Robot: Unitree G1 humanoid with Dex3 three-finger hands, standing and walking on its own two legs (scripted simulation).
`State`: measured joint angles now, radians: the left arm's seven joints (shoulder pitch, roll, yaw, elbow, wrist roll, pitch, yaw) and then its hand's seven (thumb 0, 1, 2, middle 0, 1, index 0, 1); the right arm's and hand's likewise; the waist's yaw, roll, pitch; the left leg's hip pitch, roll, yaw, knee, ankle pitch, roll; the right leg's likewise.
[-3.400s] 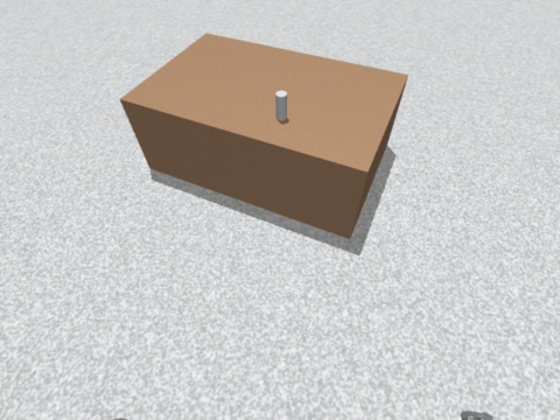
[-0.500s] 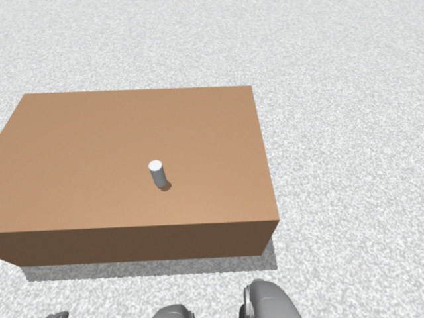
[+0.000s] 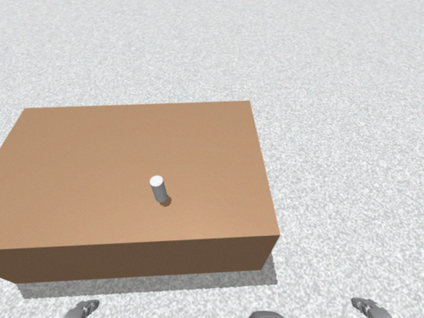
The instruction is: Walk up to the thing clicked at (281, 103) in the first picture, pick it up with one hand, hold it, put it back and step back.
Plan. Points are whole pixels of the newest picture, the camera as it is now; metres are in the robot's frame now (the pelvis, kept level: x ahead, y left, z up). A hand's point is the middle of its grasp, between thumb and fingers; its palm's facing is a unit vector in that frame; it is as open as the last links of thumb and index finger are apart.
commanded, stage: walk up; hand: left
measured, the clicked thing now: (159, 189) +0.54 +0.21 -0.30
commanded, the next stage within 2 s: stand in 1.26 s
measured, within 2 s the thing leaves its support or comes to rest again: neither
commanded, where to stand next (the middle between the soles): +0.07 -0.02 m, yaw +2 degrees
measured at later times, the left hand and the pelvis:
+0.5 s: hand out of the picture +0.09 +0.23 -0.14, palm faces +0.00 -0.94 -0.34, open 7.3 cm; pelvis +0.02 -0.02 +0.01, yaw +0 degrees
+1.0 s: hand out of the picture +0.13 +0.23 -0.14, palm faces -0.02 -0.94 -0.33, open 7.3 cm; pelvis +0.03 -0.02 +0.01, yaw -1 degrees
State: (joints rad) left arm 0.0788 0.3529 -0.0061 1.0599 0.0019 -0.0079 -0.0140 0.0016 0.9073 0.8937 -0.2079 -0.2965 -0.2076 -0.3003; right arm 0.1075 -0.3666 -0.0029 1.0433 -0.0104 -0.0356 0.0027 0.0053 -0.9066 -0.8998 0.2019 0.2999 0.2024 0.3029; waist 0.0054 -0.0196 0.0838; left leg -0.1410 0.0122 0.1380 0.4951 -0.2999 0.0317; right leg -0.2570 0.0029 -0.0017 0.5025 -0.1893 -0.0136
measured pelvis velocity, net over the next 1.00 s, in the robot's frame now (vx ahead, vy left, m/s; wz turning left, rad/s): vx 0.03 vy -0.02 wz -0.01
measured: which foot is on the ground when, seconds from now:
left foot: down 0.00-1.00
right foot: down 0.00-1.00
